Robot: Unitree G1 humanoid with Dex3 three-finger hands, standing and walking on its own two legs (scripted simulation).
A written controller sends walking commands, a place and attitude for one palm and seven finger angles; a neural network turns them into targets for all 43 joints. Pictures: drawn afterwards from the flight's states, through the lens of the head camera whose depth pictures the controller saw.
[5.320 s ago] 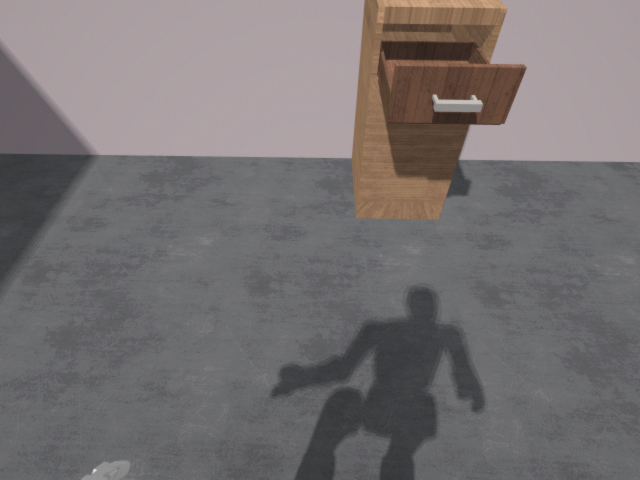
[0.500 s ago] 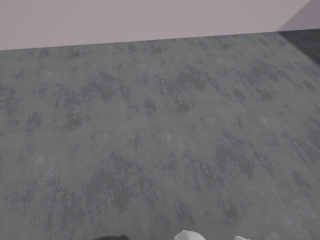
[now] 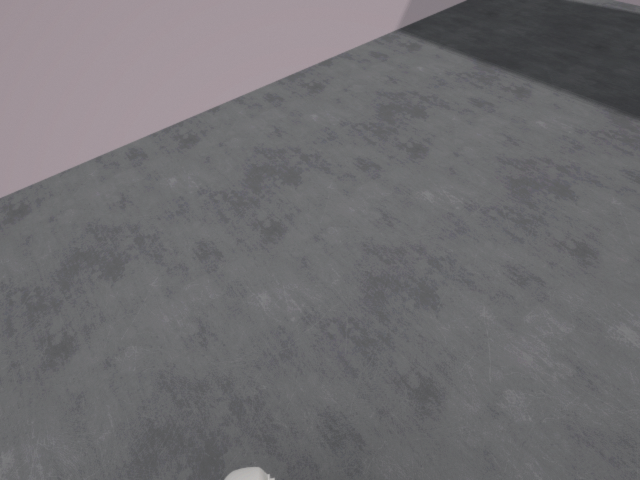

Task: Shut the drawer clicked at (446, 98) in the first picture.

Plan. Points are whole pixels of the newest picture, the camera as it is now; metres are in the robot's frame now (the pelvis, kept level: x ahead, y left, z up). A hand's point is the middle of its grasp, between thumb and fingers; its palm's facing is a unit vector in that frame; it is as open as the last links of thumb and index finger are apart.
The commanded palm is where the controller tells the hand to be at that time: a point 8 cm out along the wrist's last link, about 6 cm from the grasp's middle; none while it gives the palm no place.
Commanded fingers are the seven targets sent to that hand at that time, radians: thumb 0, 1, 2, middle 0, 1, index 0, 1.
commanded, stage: walk to a spot facing it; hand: left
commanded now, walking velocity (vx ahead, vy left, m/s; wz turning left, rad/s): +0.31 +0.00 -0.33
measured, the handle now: out of the picture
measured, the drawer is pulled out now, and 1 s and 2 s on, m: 0.29 0.29 0.29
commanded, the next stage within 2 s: turn to face it in 0.26 s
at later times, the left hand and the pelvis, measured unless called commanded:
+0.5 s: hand out of the picture +0.15 +0.24 -0.19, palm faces -0.09 -0.98 -0.18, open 7.4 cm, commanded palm none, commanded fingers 0.00 0.90 0.90 -0.20 -0.30 -0.20 -0.30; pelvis +0.17 +0.05 -0.01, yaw -11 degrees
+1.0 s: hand (230, 345) +0.35 +0.18 -0.14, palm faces +0.06 -0.96 -0.26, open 7.4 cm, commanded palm none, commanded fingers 0.00 0.90 0.90 -0.20 -0.30 -0.20 -0.30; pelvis +0.21 +0.00 -0.01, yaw +5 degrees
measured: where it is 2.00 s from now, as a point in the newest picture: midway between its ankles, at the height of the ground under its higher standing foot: outside the picture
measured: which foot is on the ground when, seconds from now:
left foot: up 0.00-0.36, down 0.38-0.96, up 0.98-1.00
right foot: down 0.00-0.40, up 0.42-0.92, down 0.94-1.00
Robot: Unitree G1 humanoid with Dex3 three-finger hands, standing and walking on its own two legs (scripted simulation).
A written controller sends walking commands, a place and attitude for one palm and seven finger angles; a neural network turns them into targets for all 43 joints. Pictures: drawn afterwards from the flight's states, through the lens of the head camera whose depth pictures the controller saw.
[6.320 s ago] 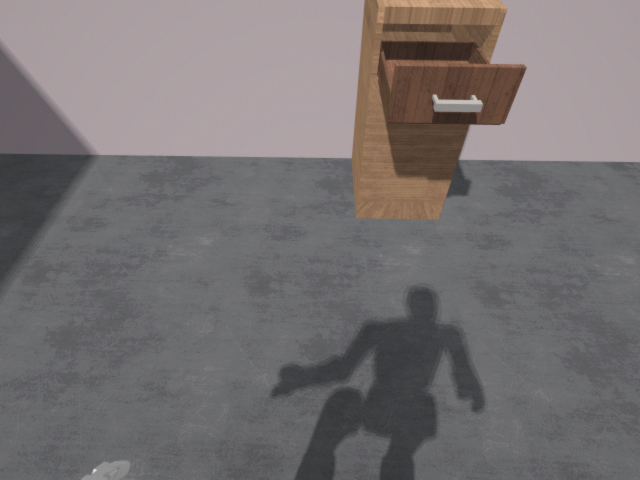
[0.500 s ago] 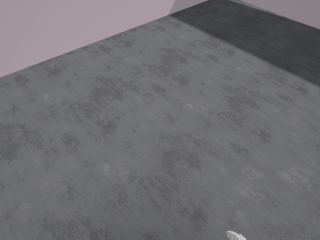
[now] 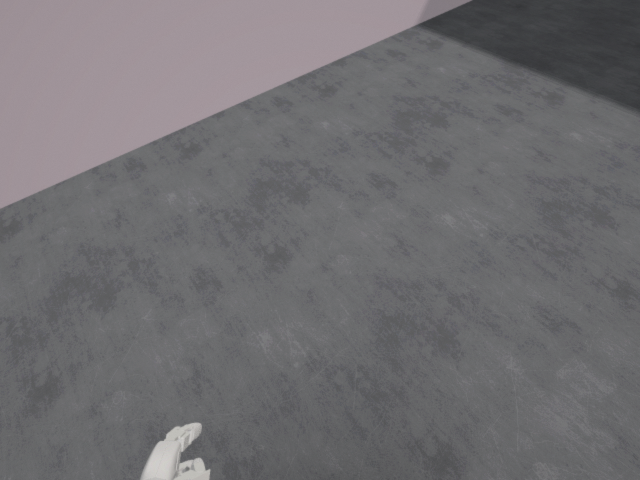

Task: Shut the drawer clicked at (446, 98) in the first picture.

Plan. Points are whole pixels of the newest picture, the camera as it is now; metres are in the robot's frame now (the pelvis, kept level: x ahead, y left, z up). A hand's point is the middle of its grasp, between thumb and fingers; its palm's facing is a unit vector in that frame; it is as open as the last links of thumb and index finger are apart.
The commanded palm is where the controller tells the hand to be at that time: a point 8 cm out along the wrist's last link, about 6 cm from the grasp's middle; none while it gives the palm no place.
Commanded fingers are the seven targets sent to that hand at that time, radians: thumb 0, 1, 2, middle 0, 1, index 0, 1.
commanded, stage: turn to face it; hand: left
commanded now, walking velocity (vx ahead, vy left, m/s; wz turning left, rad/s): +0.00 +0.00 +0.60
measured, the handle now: out of the picture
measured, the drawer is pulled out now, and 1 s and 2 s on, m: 0.29 0.29 0.29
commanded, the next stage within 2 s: none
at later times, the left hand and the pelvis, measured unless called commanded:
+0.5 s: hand out of the picture -0.12 +0.19 -0.17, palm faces +0.41 -0.86 -0.29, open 7.4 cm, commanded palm none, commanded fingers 0.00 0.90 0.90 -0.20 -0.30 -0.20 -0.30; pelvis -0.02 +0.00 +0.00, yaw +20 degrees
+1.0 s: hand out of the picture +0.00 +0.23 -0.14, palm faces +0.56 -0.77 -0.30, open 7.4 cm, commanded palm none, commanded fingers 0.00 0.90 0.90 -0.20 -0.30 -0.20 -0.30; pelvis -0.01 -0.03 -0.01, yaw +35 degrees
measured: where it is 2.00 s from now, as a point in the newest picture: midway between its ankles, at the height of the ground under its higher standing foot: outside the picture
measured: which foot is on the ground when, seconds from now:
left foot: up 0.00-0.50, down 0.52-1.00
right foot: down 0.00-0.54, up 0.56-0.98, down 1.00-1.00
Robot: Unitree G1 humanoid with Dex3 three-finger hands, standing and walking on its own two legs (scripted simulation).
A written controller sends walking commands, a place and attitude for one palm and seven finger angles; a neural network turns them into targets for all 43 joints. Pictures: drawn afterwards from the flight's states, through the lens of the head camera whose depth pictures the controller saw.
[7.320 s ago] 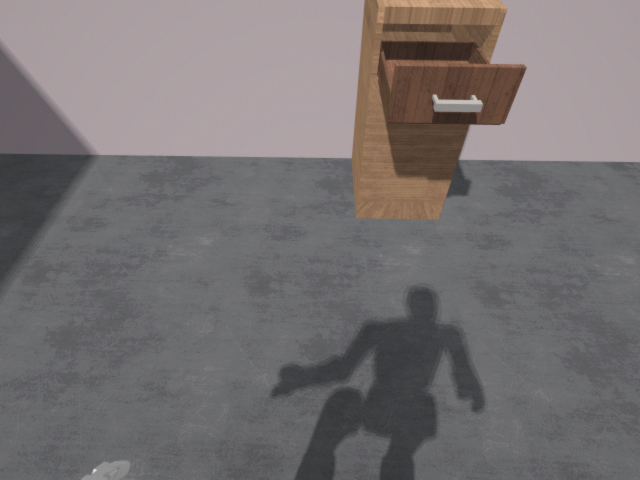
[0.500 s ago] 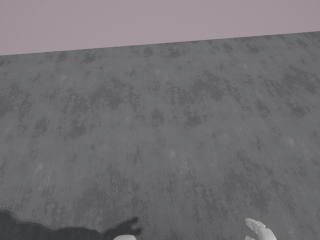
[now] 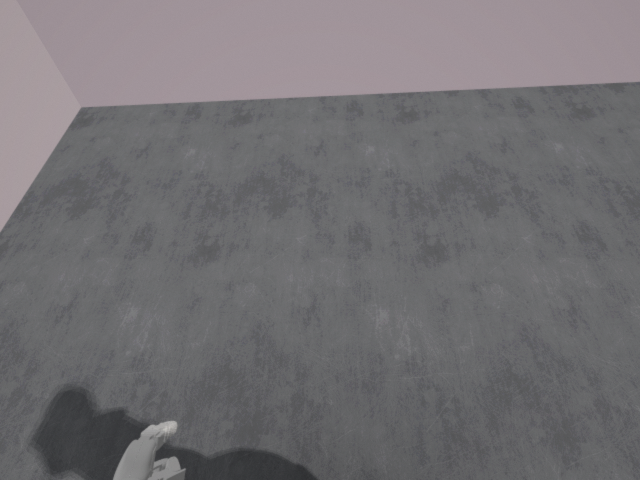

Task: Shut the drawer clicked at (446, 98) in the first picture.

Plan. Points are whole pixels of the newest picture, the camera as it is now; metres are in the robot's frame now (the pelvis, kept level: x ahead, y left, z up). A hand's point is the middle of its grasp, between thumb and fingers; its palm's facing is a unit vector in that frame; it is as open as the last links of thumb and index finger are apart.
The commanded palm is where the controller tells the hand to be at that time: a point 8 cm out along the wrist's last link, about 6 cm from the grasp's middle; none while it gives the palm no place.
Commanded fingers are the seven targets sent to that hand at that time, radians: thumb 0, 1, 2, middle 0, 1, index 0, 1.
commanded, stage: turn to face it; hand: left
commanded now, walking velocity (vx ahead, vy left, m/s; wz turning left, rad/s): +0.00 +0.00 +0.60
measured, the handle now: out of the picture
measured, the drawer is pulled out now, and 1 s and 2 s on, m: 0.29 0.29 0.29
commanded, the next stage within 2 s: none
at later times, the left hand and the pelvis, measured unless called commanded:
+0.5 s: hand out of the picture -0.06 +0.20 -0.16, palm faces +0.38 -0.88 -0.28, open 7.4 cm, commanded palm none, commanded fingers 0.00 0.90 0.90 -0.20 -0.30 -0.20 -0.30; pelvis -0.01 -0.01 +0.00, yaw +20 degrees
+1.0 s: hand out of the picture +0.00 +0.20 -0.13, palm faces +0.56 -0.76 -0.32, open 7.4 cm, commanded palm none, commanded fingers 0.00 0.90 0.90 -0.20 -0.30 -0.20 -0.30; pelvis +0.02 -0.04 +0.00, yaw +36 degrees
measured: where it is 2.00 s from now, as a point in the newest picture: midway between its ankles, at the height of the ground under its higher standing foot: outside the picture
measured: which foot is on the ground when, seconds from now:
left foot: down 0.00-0.00, up 0.02-0.50, down 0.52-0.96, up 0.98-1.00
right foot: down 0.00-0.54, up 0.56-0.94, down 0.96-1.00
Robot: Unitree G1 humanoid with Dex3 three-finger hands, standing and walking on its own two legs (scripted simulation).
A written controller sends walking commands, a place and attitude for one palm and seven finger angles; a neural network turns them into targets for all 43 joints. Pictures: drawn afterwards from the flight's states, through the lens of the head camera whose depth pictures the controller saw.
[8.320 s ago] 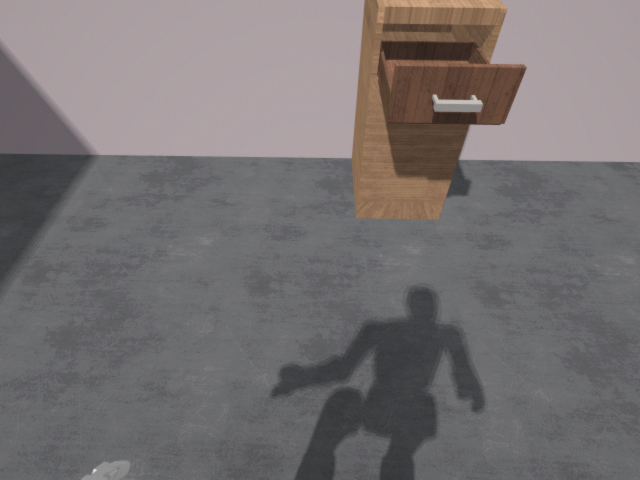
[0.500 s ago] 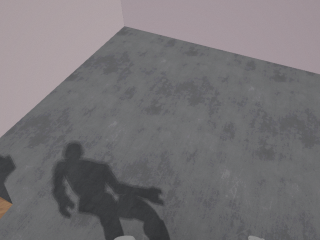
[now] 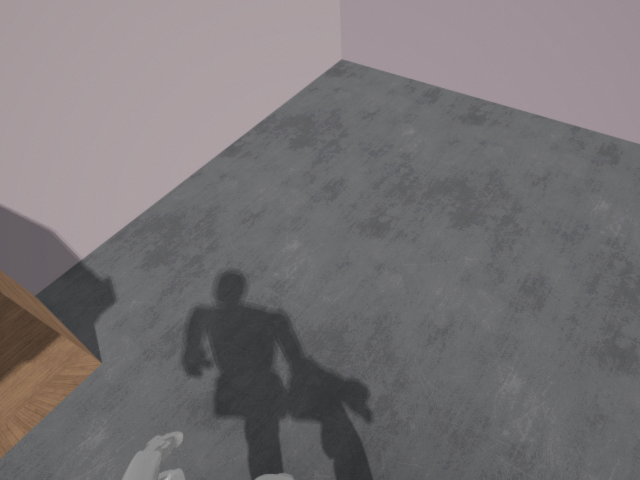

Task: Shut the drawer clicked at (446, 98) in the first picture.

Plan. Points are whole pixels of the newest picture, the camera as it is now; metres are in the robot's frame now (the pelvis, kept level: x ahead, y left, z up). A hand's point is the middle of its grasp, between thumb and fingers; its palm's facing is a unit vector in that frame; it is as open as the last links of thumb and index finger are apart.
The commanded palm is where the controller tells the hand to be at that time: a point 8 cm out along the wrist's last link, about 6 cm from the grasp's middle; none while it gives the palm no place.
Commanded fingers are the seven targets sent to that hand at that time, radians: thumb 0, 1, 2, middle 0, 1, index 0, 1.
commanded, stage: turn to face it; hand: left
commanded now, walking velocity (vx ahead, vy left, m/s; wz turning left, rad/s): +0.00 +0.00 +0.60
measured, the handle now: out of the picture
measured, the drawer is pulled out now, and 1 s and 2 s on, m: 0.29 0.29 0.29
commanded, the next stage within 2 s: take the last steps up to it in 1.28 s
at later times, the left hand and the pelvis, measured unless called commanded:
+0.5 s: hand out of the picture -0.06 +0.22 -0.18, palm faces +0.39 -0.88 -0.26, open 7.4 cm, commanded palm none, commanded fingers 0.00 0.90 0.90 -0.20 -0.30 -0.20 -0.30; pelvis +0.00 +0.01 -0.01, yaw +19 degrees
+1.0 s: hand out of the picture +0.00 +0.20 -0.12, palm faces +0.57 -0.76 -0.31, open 7.4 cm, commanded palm none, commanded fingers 0.00 0.90 0.90 -0.20 -0.30 -0.20 -0.30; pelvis +0.01 -0.03 +0.00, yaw +36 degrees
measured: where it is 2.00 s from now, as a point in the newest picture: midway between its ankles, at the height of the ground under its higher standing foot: outside the picture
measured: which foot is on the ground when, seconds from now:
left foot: up 0.00-0.46, down 0.48-0.92, up 0.94-1.00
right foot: down 0.00-0.48, up 0.50-0.90, down 0.92-1.00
